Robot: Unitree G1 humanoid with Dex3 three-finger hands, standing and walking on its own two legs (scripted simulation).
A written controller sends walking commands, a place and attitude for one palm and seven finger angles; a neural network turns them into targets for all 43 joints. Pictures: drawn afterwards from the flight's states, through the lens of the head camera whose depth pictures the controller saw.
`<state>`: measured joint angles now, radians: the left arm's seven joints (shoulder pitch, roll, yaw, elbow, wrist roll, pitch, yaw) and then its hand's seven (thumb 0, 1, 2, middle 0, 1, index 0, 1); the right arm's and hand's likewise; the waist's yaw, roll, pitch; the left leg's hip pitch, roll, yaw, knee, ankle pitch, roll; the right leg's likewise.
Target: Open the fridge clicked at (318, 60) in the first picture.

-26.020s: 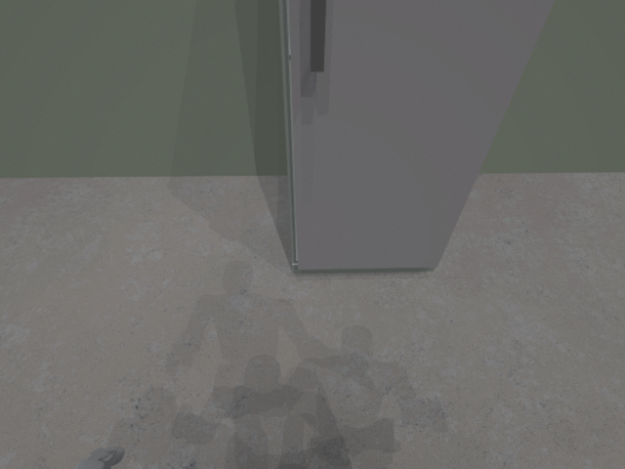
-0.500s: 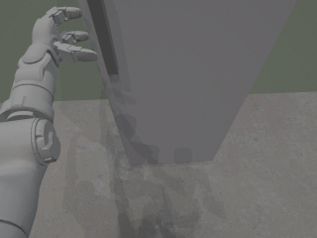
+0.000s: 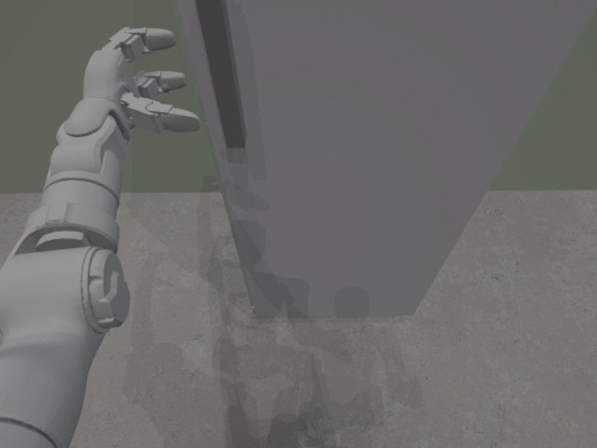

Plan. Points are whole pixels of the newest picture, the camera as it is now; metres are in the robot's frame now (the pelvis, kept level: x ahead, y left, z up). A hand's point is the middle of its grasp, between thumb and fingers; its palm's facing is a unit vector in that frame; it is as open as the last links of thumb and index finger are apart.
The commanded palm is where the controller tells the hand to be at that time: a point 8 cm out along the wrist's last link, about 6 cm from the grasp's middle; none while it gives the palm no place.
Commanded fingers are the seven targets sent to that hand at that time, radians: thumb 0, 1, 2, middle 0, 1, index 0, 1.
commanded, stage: move the hooked fingers beside the handle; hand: left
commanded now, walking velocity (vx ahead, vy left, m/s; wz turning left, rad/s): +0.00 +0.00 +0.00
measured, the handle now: (224, 52) +0.56 +0.07 +0.24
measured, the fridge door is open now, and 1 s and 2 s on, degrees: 0 0 0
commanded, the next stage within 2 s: feel for the door with the fingertips in 0.34 s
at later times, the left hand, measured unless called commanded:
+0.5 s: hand (171, 83) +0.52 +0.14 +0.22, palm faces -0.03 -1.00 +0.01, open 14.0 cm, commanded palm +0.49 +0.19 +0.22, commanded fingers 0.00 -0.50 0.30 -0.30 -1.20 -0.30 -1.20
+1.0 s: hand (185, 86) +0.49 +0.12 +0.23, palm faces -0.01 -1.00 +0.01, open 14.0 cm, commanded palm +0.49 +0.17 +0.22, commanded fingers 0.00 -0.50 0.30 -0.30 -1.20 -0.30 -1.20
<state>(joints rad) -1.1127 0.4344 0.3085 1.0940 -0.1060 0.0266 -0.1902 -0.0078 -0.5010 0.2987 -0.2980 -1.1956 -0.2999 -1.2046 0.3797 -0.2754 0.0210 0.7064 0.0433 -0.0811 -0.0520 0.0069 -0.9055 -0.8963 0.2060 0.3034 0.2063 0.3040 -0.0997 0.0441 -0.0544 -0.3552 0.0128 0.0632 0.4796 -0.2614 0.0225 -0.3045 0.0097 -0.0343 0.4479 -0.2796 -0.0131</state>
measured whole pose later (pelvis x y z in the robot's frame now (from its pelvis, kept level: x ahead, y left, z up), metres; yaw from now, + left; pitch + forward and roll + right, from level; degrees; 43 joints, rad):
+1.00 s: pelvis -0.02 -0.01 +0.00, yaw +1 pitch +7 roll +0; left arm -1.20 0.40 0.30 1.19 -0.08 0.00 -0.11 -0.01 -0.50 0.30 -0.30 -1.20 -0.30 -1.20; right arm 0.34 -0.27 0.03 0.69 0.03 -0.10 -0.05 0.01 -0.91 -0.90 0.21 0.30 0.21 0.30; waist -0.12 0.04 -0.05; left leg -0.39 0.02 0.05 0.51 -0.25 0.02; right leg -0.34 0.01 -0.05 0.48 -0.28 -0.02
